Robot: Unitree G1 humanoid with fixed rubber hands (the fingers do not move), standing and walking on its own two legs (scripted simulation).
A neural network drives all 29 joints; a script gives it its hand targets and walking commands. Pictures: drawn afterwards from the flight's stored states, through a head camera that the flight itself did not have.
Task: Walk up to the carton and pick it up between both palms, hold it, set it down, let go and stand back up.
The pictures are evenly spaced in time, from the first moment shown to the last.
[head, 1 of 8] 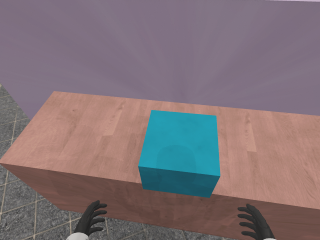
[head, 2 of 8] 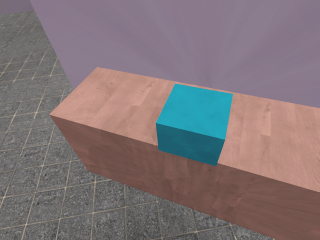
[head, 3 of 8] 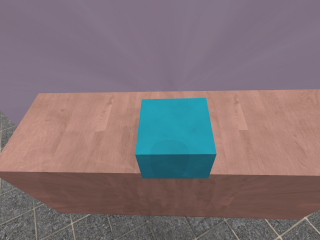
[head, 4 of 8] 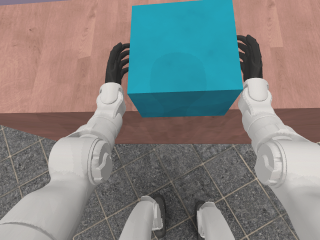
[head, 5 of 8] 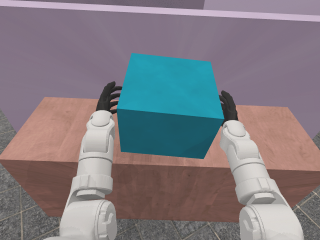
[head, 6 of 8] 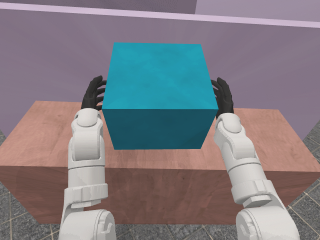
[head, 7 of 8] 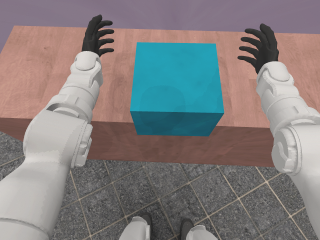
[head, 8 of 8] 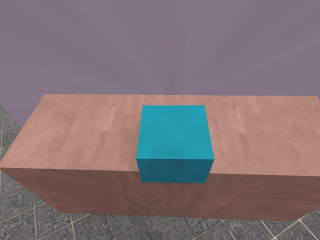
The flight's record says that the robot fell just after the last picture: no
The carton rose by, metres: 0.30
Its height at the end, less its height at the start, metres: +0.00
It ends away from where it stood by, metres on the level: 0.03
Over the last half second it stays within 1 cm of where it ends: yes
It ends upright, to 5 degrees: yes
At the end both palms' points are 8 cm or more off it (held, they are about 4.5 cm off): yes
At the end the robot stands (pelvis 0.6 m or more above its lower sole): yes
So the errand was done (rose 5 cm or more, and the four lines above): yes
